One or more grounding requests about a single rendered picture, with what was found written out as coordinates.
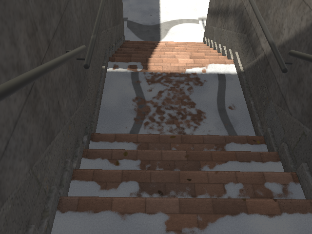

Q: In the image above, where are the stairs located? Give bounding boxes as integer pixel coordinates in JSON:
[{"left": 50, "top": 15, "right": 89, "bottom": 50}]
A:
[
  {"left": 51, "top": 133, "right": 312, "bottom": 234},
  {"left": 112, "top": 40, "right": 228, "bottom": 59}
]

